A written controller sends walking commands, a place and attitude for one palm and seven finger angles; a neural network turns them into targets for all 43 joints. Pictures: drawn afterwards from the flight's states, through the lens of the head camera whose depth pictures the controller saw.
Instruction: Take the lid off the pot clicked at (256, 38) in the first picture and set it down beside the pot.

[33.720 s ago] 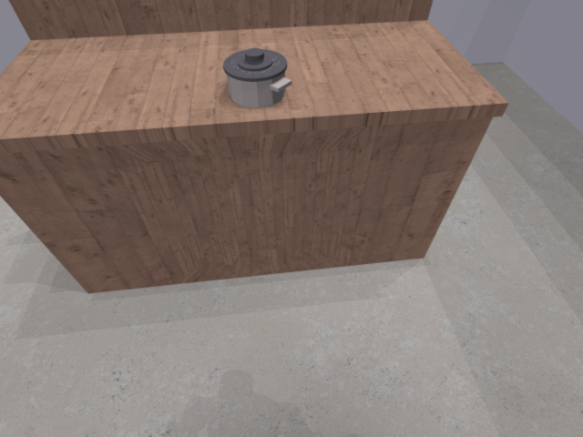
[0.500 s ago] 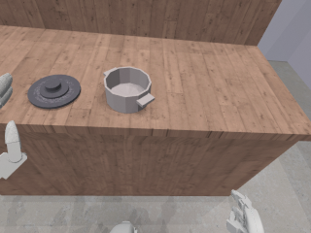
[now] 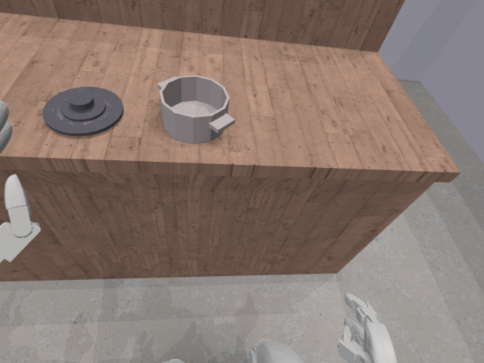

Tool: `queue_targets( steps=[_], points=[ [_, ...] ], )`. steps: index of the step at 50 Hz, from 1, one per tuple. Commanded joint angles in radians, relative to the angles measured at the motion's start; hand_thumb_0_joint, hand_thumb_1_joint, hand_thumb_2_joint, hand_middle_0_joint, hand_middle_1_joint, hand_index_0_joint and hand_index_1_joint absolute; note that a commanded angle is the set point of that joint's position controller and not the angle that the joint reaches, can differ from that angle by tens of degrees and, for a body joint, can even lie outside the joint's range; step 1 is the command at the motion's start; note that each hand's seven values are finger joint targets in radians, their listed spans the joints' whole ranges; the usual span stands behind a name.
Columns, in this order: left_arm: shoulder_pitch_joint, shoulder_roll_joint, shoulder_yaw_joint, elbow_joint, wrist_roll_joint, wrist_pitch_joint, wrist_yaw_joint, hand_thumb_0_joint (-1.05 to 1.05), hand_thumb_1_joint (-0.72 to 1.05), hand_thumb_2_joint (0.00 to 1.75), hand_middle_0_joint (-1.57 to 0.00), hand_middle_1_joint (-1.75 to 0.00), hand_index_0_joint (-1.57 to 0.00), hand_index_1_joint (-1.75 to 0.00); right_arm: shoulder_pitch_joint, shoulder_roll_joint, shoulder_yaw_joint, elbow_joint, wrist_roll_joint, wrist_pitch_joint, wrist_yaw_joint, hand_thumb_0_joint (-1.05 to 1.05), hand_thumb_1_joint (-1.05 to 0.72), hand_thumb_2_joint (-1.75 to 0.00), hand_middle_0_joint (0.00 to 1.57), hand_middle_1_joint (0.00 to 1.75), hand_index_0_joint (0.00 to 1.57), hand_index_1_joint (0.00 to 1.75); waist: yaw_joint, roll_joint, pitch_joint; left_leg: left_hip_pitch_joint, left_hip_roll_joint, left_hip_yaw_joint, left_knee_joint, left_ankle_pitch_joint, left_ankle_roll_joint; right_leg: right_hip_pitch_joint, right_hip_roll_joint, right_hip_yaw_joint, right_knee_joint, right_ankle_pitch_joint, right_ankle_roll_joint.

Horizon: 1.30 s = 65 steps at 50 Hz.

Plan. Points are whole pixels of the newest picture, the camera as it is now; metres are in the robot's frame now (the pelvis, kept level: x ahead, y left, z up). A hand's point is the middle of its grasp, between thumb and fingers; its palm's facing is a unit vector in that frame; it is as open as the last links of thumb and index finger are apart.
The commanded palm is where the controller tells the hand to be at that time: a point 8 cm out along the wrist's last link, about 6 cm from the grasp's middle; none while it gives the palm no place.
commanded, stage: stop stepping back and stand still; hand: left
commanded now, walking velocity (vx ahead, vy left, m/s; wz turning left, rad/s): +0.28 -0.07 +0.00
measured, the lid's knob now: (81, 100) +0.61 +0.36 +0.03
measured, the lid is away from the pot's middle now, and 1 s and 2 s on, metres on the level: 0.24 0.24 0.24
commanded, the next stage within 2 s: let the arm hang, fingers relaxed in 0.68 s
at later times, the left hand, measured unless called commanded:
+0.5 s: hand out of the picture +0.13 +0.25 +0.19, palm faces +0.37 -0.86 -0.36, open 7.4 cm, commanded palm +0.06 +0.29 +0.22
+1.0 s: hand out of the picture +0.13 +0.22 -0.10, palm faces +0.05 -0.97 -0.22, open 7.4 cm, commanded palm none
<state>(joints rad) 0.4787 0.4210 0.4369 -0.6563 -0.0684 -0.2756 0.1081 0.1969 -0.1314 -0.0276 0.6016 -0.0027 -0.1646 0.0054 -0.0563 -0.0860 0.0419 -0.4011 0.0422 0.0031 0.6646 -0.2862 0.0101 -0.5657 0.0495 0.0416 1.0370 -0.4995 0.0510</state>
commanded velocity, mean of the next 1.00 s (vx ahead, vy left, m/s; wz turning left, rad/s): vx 0.10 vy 0.00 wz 0.00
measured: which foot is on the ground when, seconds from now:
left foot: down 0.00-0.16, up 0.18-0.32, down 0.34-1.00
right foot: up 0.00-0.12, down 0.14-0.78, up 0.80-1.00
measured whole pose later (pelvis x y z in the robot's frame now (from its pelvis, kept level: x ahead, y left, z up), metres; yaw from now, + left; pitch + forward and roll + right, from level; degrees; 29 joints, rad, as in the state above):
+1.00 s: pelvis -0.06 +0.02 +0.01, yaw +3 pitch +2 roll -1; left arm 0.15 0.24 0.07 0.57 0.03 0.07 0.02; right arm 0.24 -0.20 -0.02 0.79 -0.04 -0.04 0.00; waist -0.06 -0.05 0.00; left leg -0.28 -0.07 -0.05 0.48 -0.23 0.06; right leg -0.47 0.01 0.07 0.92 -0.50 0.02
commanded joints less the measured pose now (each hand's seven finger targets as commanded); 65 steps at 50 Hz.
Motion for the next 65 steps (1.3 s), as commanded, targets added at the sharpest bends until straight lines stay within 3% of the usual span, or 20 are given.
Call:
queue_targets(
  steps=[1, 5, 7, 9, 10, 16, 19, 20, 27, 31, 35, 38, 39, 42, 44, 49, 52, 55, 57, 65],
  points=[
    [0.064, 0.288, 0.214, -0.453, -0.006, -0.036, 0.009, 0.00, 0.90, 0.90, -0.20, -0.30, -0.20, -0.30, -0.018, -0.190, -0.077, -0.200, 0.036, -0.034, -0.006, 0.00, -0.90, -0.90, 0.20, 0.30, 0.20, 0.30, 0.030, 0.194, -0.241, 0.188, 0.220, -0.197, -0.214, 0.440, 0.106, 0.150, -0.008, -0.047, -0.193, 0.037, -0.030],
    [0.266, 0.207, 0.181, -0.415, 0.008, -0.011, 0.025, 0.00, 0.90, 0.90, -0.20, -0.30, -0.20, -0.30, -0.051, -0.169, -0.017, -0.210, 0.026, -0.017, 0.006, 0.00, -0.90, -0.90, 0.20, 0.30, 0.20, 0.30, 0.053, 0.355, -0.187, -0.004, 0.139, -0.132, -0.151, -0.053, 0.066, 0.424, -0.038, -0.083, -0.565, 0.284, -0.034],
    [0.208, 0.220, 0.181, -0.328, 0.017, -0.018, 0.032, 0.00, 0.90, 0.90, -0.20, -0.30, -0.20, -0.30, -0.023, -0.169, -0.021, -0.211, 0.028, -0.013, -0.013, 0.00, -0.90, -0.90, 0.20, 0.30, 0.20, 0.30, 0.040, 0.097, -0.147, -0.065, 0.033, -0.025, 0.035, -0.259, 0.028, 0.441, -0.137, -0.020, -0.672, 0.290, -0.079],
    [0.123, 0.218, 0.163, -0.263, 0.004, -0.013, 0.040, 0.00, 0.90, 0.90, -0.20, -0.30, -0.20, -0.30, 0.011, -0.195, -0.063, -0.188, 0.043, 0.002, -0.025, 0.00, -0.90, -0.90, 0.20, 0.30, 0.20, 0.30, 0.027, -0.182, -0.162, -0.016, -0.057, -0.032, 0.418, -0.199, -0.003, 0.243, -0.376, 0.372, -0.817, 0.067, -0.216],
    [0.131, 0.190, 0.155, -0.180, 0.001, -0.002, 0.045, 0.00, 0.90, 0.90, -0.20, -0.30, -0.20, -0.30, 0.008, -0.192, -0.060, -0.165, 0.035, 0.021, -0.029, 0.00, -0.90, -0.90, 0.20, 0.30, 0.20, 0.30, 0.013, -0.149, -0.116, 0.006, -0.030, -0.072, 0.485, -0.141, 0.006, 0.151, -0.378, 0.361, -0.810, 0.076, -0.233],
    [0.000, 0.120, 0.052, -0.056, 0.012, 0.000, 0.036, 0.00, 0.90, 0.90, -0.20, -0.30, -0.20, -0.30, -0.027, -0.199, -0.028, -0.171, 0.038, 0.026, -0.067, 0.00, -0.90, -0.90, 0.20, 0.30, 0.20, 0.30, 0.010, 0.065, 0.011, 0.116, 0.018, -0.074, -0.233, -0.224, 0.081, 0.075, -0.164, 0.052, -0.596, -0.107, -0.109],
    [0.005, 0.185, 0.088, -0.229, 0.013, -0.014, 0.035, 0.00, 0.90, 0.90, -0.20, -0.30, -0.20, -0.30, -0.035, -0.190, -0.021, -0.178, 0.031, -0.022, -0.061, 0.00, -0.90, -0.90, 0.20, 0.30, 0.20, 0.30, 0.013, 0.407, -0.067, 0.022, 0.218, -0.401, -0.483, -0.365, 0.185, 0.156, 0.020, -0.056, -0.112, -0.025, -0.029],
    [0.007, 0.152, 0.070, -0.258, 0.028, -0.008, 0.035, 0.00, 0.90, 0.90, -0.20, -0.30, -0.20, -0.30, -0.030, -0.170, -0.022, -0.185, 0.020, -0.034, -0.048, 0.00, -0.90, -0.90, 0.20, 0.30, 0.20, 0.30, 0.017, 0.409, -0.010, -0.012, 0.228, -0.454, -0.498, -0.332, 0.215, 0.109, 0.001, 0.000, -0.023, 0.012, -0.042],
    [0.084, 0.158, 0.078, -0.207, 0.038, 0.009, 0.043, 0.00, 0.90, 0.90, -0.20, -0.30, -0.20, -0.30, -0.019, -0.202, -0.020, -0.150, 0.022, -0.024, -0.031, 0.00, -0.90, -0.90, 0.20, 0.30, 0.20, 0.30, 0.045, 0.177, -0.092, -0.042, 0.076, -0.129, -0.183, -0.115, 0.086, 0.500, -0.038, -0.037, -0.649, 0.230, -0.074],
    [0.047, 0.147, 0.073, -0.135, 0.021, -0.003, 0.039, 0.00, 0.90, 0.90, -0.20, -0.30, -0.20, -0.30, -0.008, -0.187, -0.049, -0.134, 0.022, 0.005, -0.037, 0.00, -0.90, -0.90, 0.20, 0.30, 0.20, 0.30, 0.028, -0.055, -0.052, -0.025, -0.041, -0.036, 0.181, -0.155, 0.034, 0.280, -0.319, 0.440, -0.855, -0.168, -0.235],
    [0.011, 0.118, 0.036, -0.157, 0.019, -0.007, 0.042, 0.00, 0.90, 0.90, -0.20, -0.30, -0.20, -0.30, -0.038, -0.183, -0.019, -0.136, 0.020, 0.017, -0.048, 0.00, -0.90, -0.90, 0.20, 0.30, 0.20, 0.30, 0.011, 0.090, -0.020, 0.157, 0.008, -0.074, -0.215, -0.070, 0.056, 0.236, -0.198, 0.147, -0.677, 0.104, -0.158],
    [0.038, 0.120, 0.037, -0.170, 0.020, -0.008, 0.044, 0.00, 0.90, 0.90, -0.20, -0.30, -0.20, -0.30, -0.073, -0.184, -0.002, -0.159, 0.020, 0.001, -0.058, 0.00, -0.90, -0.90, 0.20, 0.30, 0.20, 0.30, 0.039, 0.265, -0.025, 0.111, 0.139, -0.310, -0.414, -0.060, 0.093, 0.316, -0.033, -0.040, -0.501, 0.241, -0.059],
    [-0.073, -0.069, -0.360, 0.676, 0.114, 0.137, -0.066, 0.00, 0.90, 0.90, -0.20, -0.30, -0.20, -0.30, -0.059, -0.360, -0.103, 0.097, 0.027, -0.072, 0.007, 0.00, -0.90, -0.90, 0.20, 0.30, 0.20, 0.30, -0.050, 0.308, 0.071, 0.086, 0.135, -0.398, -0.312, 0.196, 0.120, 0.067, -0.039, -0.083, -0.252, 0.238, -0.063],
    [-0.165, -0.147, -0.332, 0.767, 0.112, 0.269, -0.084, 0.00, 0.90, 0.90, -0.20, -0.30, -0.20, -0.30, 0.107, -0.277, -0.081, 0.067, -0.033, 0.071, -0.014, 0.00, -0.90, -0.90, 0.20, 0.30, 0.20, 0.30, -0.027, 0.002, -0.075, 0.257, 0.246, -0.508, -0.261, 0.523, 0.245, -0.066, -0.051, 0.040, 0.009, -0.087, -0.058],
    [-0.257, -0.150, -0.357, 0.889, 0.108, 0.269, -0.088, 0.00, 0.90, 0.90, -0.20, -0.30, -0.20, -0.30, 0.128, -0.267, -0.075, 0.073, -0.042, 0.093, -0.017, 0.00, -0.90, -0.90, 0.20, 0.30, 0.20, 0.30, -0.016, -0.066, -0.151, 0.402, 0.224, -0.437, -0.219, 0.679, 0.252, -0.105, -0.045, 0.040, 0.006, -0.070, -0.044],
    [-0.343, -0.109, -0.396, 1.173, 0.094, 0.289, -0.100, 0.00, 0.90, 0.90, -0.20, -0.30, -0.20, -0.30, 0.082, -0.226, -0.044, 0.139, -0.034, 0.119, -0.035, 0.00, -0.90, -0.90, 0.20, 0.30, 0.20, 0.30, 0.023, 0.273, -0.141, 0.283, 0.139, -0.248, -0.291, 0.520, 0.167, 0.123, -0.051, 0.019, -0.229, 0.022, -0.033],
    [-0.243, -0.099, -0.400, 1.346, 0.085, 0.281, -0.101, 0.00, 0.90, 0.90, -0.20, -0.30, -0.20, -0.30, 0.072, -0.202, -0.035, 0.185, -0.014, 0.128, -0.039, 0.00, -0.90, -0.90, 0.20, 0.30, 0.20, 0.30, 0.074, 0.256, -0.146, 0.092, 0.077, -0.171, -0.223, 0.372, 0.088, 0.452, -0.030, 0.006, -0.511, 0.265, -0.047],
    [-0.226, -0.021, -0.395, 1.454, 0.085, 0.269, -0.085, 0.00, 0.90, 0.90, -0.20, -0.30, -0.20, -0.30, 0.138, -0.130, -0.024, 0.231, 0.001, 0.138, -0.027, 0.00, -0.90, -0.90, 0.20, 0.30, 0.20, 0.30, 0.044, 0.084, -0.065, 0.009, -0.069, -0.044, -0.095, -0.063, 0.014, 0.441, -0.249, 0.278, -0.677, 0.273, -0.167],
    [-0.253, -0.078, -0.376, 1.471, 0.089, 0.265, -0.078, 0.00, 0.90, 0.90, -0.20, -0.30, -0.20, -0.30, 0.182, -0.098, -0.034, 0.275, -0.014, 0.157, -0.030, 0.00, -0.90, -0.90, 0.20, 0.30, 0.20, 0.30, 0.020, 0.051, -0.085, 0.108, -0.061, -0.050, -0.058, -0.064, 0.016, 0.328, -0.222, 0.288, -0.720, 0.079, -0.197],
    [-0.223, -0.151, -0.400, 1.602, 0.071, 0.271, -0.069, 0.00, 0.90, 0.90, -0.20, -0.30, -0.20, -0.30, 0.231, -0.107, -0.030, 0.367, -0.005, 0.148, -0.051, 0.00, -0.90, -0.90, 0.20, 0.30, 0.20, 0.30, 0.042, 0.136, -0.053, 0.171, 0.060, -0.148, -0.216, 0.319, 0.058, 0.411, -0.087, 0.044, -0.563, 0.479, -0.107]
  ],
)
